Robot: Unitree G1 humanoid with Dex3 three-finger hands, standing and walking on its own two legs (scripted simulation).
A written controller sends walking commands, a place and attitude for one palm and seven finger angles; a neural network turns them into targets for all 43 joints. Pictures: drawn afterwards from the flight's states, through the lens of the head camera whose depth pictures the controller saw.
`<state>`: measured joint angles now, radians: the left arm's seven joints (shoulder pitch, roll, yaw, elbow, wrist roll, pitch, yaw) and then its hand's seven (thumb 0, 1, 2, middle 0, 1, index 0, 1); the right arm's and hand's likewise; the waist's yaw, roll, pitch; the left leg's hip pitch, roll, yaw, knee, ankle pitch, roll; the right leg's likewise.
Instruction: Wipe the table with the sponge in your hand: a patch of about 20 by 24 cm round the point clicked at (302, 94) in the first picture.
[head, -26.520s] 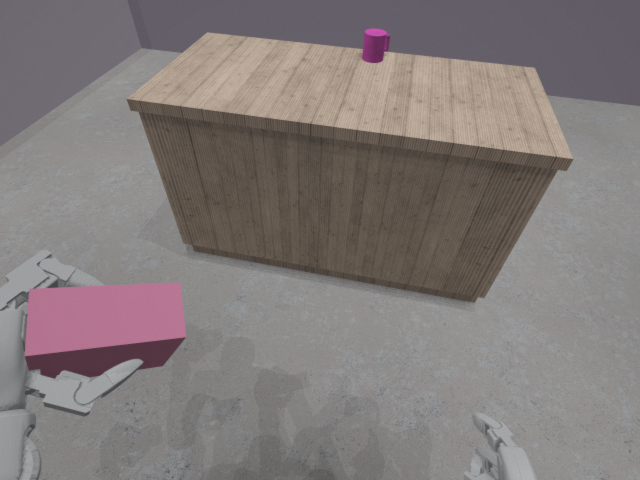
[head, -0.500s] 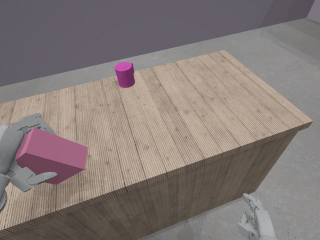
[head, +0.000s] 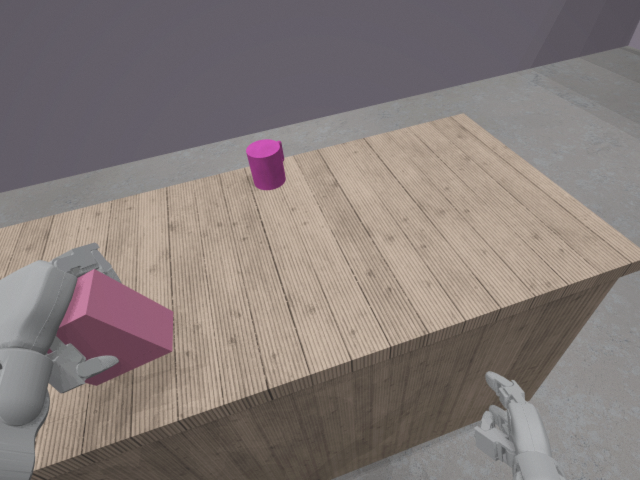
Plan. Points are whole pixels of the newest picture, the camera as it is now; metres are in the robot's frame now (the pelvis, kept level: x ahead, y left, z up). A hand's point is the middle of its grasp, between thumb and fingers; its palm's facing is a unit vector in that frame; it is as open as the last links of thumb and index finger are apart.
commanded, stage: turn the palm down, sponge in hand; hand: left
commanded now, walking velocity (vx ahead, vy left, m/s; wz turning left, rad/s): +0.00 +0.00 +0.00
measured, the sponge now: (109, 337) +0.22 +0.28 +0.11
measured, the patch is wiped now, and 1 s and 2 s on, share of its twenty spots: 0.00 0.00 0.00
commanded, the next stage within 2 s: move the sponge above the wiping area in 0.98 s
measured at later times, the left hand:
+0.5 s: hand (59, 323) +0.22 +0.32 +0.14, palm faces +0.10 -0.11 -0.99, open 9.8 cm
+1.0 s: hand (68, 323) +0.22 +0.31 +0.14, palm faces +0.06 -0.07 -1.00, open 9.8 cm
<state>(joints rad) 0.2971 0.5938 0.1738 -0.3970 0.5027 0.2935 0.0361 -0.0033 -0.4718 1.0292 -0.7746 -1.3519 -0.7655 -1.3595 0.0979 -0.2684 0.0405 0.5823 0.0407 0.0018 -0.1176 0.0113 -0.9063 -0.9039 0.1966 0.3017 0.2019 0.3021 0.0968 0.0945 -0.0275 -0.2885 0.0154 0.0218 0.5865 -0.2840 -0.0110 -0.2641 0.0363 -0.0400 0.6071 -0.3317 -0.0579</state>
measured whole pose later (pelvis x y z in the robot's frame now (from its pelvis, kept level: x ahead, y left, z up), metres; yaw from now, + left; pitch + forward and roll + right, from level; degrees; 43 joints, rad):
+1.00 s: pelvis -0.01 +0.02 +0.02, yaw +0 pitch -4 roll +0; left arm 0.11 0.53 -0.03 -0.26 0.88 0.44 -0.06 0.00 -0.47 1.03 -0.77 -1.35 -0.77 -1.36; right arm -0.03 -0.27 0.07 0.67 0.03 0.04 -0.06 0.01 -0.91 -0.90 0.20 0.30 0.20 0.30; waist 0.14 0.12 0.02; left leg -0.15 -0.01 0.03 0.40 -0.18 0.02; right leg -0.12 0.02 -0.03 0.42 -0.23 -0.03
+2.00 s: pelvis +0.00 +0.02 +0.02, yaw +0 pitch -3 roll +0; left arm 0.09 0.48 -0.07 -0.13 0.90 0.43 -0.01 0.00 -0.47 1.03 -0.77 -1.35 -0.76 -1.36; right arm -0.02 -0.26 0.05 0.69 0.04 0.03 -0.05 0.01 -0.91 -0.90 0.20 0.30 0.20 0.30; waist 0.13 0.11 0.01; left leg -0.15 -0.01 0.03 0.40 -0.20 0.02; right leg -0.13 0.02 -0.02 0.41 -0.24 -0.04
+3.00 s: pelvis +0.00 +0.02 +0.01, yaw +0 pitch -2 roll +0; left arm 0.07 0.44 -0.09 0.02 0.92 0.38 0.04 0.00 -0.47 1.03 -0.77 -1.35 -0.76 -1.36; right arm 0.01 -0.27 0.02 0.71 0.04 0.02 -0.06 0.01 -0.91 -0.90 0.20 0.30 0.20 0.30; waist 0.12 0.10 -0.01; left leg -0.18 0.00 0.02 0.42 -0.20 0.01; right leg -0.15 0.03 -0.02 0.42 -0.23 -0.04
